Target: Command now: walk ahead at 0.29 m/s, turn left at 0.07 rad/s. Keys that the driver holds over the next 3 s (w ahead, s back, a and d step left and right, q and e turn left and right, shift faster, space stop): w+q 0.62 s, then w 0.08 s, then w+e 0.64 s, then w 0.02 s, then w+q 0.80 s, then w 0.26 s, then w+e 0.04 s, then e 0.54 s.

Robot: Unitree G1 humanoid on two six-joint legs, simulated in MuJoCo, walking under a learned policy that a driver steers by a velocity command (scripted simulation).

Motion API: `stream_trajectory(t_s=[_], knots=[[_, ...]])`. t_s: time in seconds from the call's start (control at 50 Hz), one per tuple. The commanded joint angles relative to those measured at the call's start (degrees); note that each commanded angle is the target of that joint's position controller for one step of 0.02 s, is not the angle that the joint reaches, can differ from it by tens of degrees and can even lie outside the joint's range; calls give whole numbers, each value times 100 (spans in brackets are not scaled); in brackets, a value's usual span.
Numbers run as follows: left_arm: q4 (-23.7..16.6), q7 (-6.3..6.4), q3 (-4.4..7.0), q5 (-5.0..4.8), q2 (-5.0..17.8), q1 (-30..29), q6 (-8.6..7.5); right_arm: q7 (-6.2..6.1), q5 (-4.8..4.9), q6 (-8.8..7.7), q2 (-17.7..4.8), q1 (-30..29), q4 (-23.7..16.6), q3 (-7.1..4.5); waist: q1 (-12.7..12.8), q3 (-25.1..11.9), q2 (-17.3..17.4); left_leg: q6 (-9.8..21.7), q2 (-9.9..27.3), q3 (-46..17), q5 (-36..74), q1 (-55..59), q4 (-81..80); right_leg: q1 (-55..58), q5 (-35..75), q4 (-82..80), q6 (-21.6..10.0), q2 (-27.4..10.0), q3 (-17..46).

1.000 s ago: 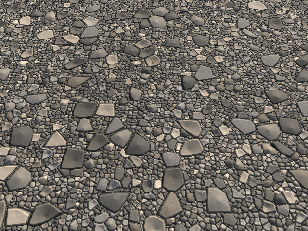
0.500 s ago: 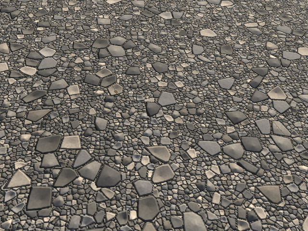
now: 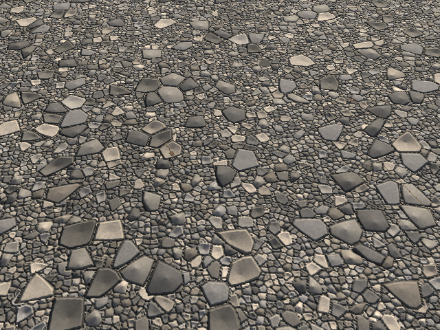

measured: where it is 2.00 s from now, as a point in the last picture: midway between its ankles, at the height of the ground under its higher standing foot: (169, 190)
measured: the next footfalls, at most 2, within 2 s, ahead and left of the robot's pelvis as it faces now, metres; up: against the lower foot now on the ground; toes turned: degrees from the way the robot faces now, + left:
left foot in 0.52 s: +0.37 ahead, +0.16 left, +0.00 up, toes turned +17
right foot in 1.06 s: +0.74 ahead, +0.07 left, +0.00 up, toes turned +14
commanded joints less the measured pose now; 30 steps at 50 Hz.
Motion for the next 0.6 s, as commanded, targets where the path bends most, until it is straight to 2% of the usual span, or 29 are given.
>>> stream_trajectory(t_s=[0.02,0.04,0.06,0.08,0.1,0.12,0.16,0.18,0.22,0.3,0.34,0.38,0.4,0.44,0.46,0.48,0.5,0.52,0.54,0.56,0.58,0.6], knots=[[-161,-82,160,-29,456,174,-306,39,86,-86,-882,-603,-381,-188,415,647,675,866,1051,-1526,-1051,-1262,-1562,879,471,-982,-166,24,-175],[46,-60,262,7,684,733,-316,52,68,-104,-661,-770,-443,-123,646,432,354,600,645,-1059,-400,-1756,-790,1747,670,-1199,-200,-234,279],[185,-32,420,42,1229,1409,-335,59,58,-177,-257,-937,-646,-15,819,160,-1066,154,-186,-95,-64,-2711,1079,2619,-313,-2030,-663,-1269,2050],[229,-90,449,107,1394,1814,-378,17,125,-280,-489,-1019,-795,-75,975,10,-1678,89,-441,-398,-1038,-3441,2524,2863,-418,-2670,-1296,-2251,3825],[157,-69,302,160,951,1428,-423,25,224,-327,-751,-766,-681,-180,677,230,-1012,234,-145,-949,-946,-3783,3340,2721,-353,-2563,-1284,-2327,3503],[33,-54,222,142,682,1056,-448,70,267,-332,-717,-554,-556,-185,470,336,-777,378,55,-1037,-376,-3854,3489,2608,-300,-2596,-1030,-2090,2814],[0,-60,151,103,540,651,-445,106,163,-303,-621,-644,-508,-213,333,553,-619,421,306,-992,501,-3895,3169,2394,671,-2819,-642,-1780,1697],[15,-61,106,147,426,644,-427,152,127,-270,-533,-620,-492,-213,314,487,-646,379,359,-867,800,-3684,3077,2246,1235,-2847,-519,-1588,1195],[89,-41,123,184,493,747,-413,239,107,-212,-328,-606,-507,-172,326,430,-629,219,356,-614,1159,-3610,2905,2120,2214,-2853,-523,-1436,518],[159,42,145,186,740,712,-381,294,46,-183,-151,-1326,-943,-75,426,639,-506,3,357,-178,2044,-3364,1567,1610,2519,-3106,-520,-1312,-311],[230,77,155,146,833,821,-376,357,19,-185,-97,-1716,-1161,-25,527,750,-503,30,323,120,2376,-3049,1001,1455,2540,-3192,-517,-1354,-609],[319,77,165,90,881,941,-349,428,35,-179,-128,-1928,-1331,-19,527,840,-467,163,278,256,2345,-2931,658,1643,2791,-3121,-508,-1478,-784],[345,72,175,62,909,946,-323,466,46,-178,-169,-1977,-1406,-32,474,843,-473,264,241,301,2220,-2903,526,1843,3181,-2990,-477,-1552,-867],[308,89,213,50,1058,821,-255,526,53,-176,-348,-1849,-1499,-118,230,576,-615,518,-31,551,1825,-2480,449,2206,5129,-2367,-367,-1646,-1064],[274,117,241,51,1152,758,-204,536,57,-157,-484,-1569,-1480,-193,23,304,-747,652,-233,699,1554,-2076,518,2344,6210,-1822,-305,-1663,-1138],[236,146,261,72,1227,688,-138,530,78,-133,-700,-932,-1351,-318,-338,-98,-828,803,-454,786,1361,-1309,544,2294,6901,-930,-239,-1629,-1197],[178,167,255,60,1254,589,-105,468,86,-100,-1012,-22,-1130,-500,-826,-594,-710,1026,-615,685,1550,89,271,1694,6704,299,-83,-1466,-1269],[43,171,184,139,1112,671,-150,316,72,-10,-1434,797,-969,-664,-1085,-1098,8,1318,135,-671,1113,1794,64,225,4471,2115,143,-1155,-1237],[-253,41,-87,169,244,1167,-333,277,93,-47,-1835,468,-1162,-687,-331,-1853,1417,2588,1759,-4338,-158,3460,-906,-2118,-810,4469,496,193,-525],[-375,-63,28,-28,823,506,-616,269,4,-77,-1341,601,-1166,-546,-750,-2118,716,2441,1797,-4886,-710,3387,-1650,-2693,-778,4848,303,47,716],[-579,-86,78,-223,1017,4,-712,261,-52,-151,-1055,383,-1128,-472,-668,-1224,500,2090,1603,-3940,-398,2684,-1684,-3000,-317,4601,134,-249,636],[-619,-35,58,-140,940,-88,-748,284,-31,-226,-921,-41,-1189,-424,-307,-586,-186,1877,1332,-3217,381,1587,-1733,-2743,127,3958,96,-523,604]])
Over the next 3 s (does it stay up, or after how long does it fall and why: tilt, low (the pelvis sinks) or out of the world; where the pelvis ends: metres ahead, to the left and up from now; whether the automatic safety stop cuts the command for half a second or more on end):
stays up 1.43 0.41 0.00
